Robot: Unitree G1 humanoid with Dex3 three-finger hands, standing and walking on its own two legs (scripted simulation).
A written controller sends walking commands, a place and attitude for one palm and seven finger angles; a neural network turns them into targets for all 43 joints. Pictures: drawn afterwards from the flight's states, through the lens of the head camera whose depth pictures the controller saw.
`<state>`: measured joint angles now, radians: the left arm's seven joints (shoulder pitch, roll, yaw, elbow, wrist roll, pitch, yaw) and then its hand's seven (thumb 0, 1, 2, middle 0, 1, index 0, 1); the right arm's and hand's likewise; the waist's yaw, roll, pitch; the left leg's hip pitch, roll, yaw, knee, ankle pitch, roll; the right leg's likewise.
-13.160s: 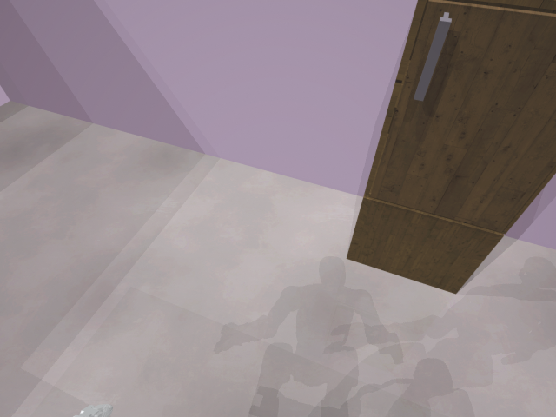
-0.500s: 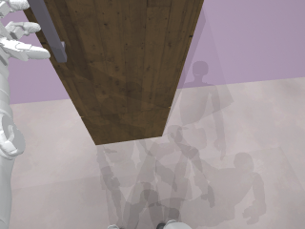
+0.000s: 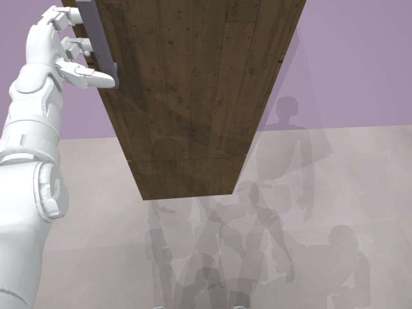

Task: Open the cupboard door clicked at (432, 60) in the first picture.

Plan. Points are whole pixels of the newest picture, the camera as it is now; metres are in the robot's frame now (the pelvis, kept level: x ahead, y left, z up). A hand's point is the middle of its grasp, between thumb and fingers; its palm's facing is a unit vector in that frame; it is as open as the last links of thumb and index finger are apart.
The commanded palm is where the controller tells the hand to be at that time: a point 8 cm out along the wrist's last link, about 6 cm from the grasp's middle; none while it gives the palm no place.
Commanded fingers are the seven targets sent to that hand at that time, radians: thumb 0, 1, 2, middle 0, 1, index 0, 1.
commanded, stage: slide the fingers in behind the handle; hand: left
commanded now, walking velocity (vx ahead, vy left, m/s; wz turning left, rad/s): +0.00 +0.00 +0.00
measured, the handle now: (102, 41) +0.58 +0.16 +0.17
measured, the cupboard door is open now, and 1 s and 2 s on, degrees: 0 0 4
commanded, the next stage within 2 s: close the thumb around the handle in 0.78 s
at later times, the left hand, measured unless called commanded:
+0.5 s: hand (114, 55) +0.53 +0.13 +0.17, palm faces +0.06 -1.00 -0.02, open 14.0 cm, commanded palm +0.51 +0.17 +0.17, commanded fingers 0.00 -0.50 0.30 -0.30 -1.20 -0.30 -1.20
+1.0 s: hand (114, 55) +0.53 +0.13 +0.17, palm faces +0.04 -1.00 -0.01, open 13.7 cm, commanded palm +0.51 +0.17 +0.17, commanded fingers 0.00 -0.11 0.47 -0.33 -1.24 -0.33 -1.24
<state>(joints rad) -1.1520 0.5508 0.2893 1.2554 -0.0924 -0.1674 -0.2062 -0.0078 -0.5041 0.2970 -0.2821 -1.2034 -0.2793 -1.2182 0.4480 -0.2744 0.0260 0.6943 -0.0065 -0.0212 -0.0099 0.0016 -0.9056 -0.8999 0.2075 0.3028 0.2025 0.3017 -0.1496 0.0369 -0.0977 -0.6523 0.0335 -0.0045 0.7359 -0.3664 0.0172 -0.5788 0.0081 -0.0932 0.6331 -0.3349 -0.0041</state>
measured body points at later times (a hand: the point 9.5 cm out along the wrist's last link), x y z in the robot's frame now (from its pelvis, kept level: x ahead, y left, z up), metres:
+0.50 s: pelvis -0.01 -0.02 +0.00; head +0.08 -0.02 +0.44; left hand +0.52 +0.19 +0.18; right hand -0.05 -0.28 -0.12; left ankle -0.02 +0.10 -0.72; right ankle -0.03 -0.12 -0.72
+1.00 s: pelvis +0.00 -0.02 +0.00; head +0.08 -0.02 +0.45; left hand +0.52 +0.19 +0.18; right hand -0.01 -0.28 -0.12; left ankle -0.02 +0.10 -0.72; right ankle -0.03 -0.12 -0.72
